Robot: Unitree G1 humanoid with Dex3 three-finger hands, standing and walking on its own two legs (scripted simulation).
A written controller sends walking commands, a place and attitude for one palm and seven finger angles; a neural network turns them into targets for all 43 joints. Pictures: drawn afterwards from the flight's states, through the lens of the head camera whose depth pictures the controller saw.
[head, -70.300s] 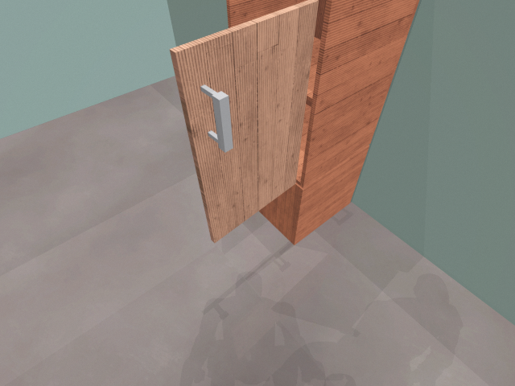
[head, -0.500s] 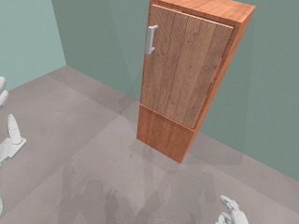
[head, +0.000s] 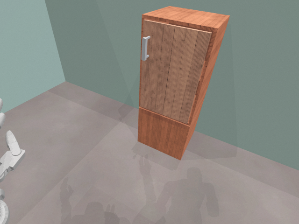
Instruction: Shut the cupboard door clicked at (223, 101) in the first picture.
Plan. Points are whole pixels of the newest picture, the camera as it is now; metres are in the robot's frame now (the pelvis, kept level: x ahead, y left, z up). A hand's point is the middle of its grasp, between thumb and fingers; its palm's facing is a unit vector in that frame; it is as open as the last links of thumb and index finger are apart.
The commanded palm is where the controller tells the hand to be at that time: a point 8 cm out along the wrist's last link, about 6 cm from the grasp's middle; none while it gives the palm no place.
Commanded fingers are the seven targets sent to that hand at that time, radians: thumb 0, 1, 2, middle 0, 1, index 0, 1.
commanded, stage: stop stepping back and stand still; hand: left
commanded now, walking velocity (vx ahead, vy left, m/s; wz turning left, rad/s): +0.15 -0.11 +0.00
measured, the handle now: (146, 48) +1.01 +0.08 +0.11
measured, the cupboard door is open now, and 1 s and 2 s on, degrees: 0 0 0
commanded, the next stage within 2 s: let the arm hang, fingers relaxed in 0.26 s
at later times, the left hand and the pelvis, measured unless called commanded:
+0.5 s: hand (49, 206) +0.18 +0.28 -0.03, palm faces +0.25 -0.88 -0.41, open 7.4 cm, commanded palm none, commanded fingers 0.00 0.90 0.90 -0.20 -0.30 -0.20 -0.30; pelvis +0.01 +0.02 -0.02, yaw +5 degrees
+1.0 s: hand out of the picture +0.01 +0.23 -0.16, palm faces +0.08 -0.97 -0.24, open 7.3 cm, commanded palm none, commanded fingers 0.00 0.90 0.90 -0.20 -0.30 -0.20 -0.30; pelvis +0.02 +0.04 +0.01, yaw +3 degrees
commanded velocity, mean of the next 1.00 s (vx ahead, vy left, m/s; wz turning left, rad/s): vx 0.03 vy -0.03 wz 0.00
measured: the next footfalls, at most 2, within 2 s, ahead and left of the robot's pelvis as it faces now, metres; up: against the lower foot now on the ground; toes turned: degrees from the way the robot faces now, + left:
left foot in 0.08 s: +0.08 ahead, +0.15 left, +0.00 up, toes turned +10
right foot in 0.32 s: +0.07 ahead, -0.08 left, +0.00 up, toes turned -4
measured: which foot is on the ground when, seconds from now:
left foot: up 0.00-0.06, down 0.08-1.00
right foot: down 0.00-0.08, up 0.10-0.30, down 0.32-1.00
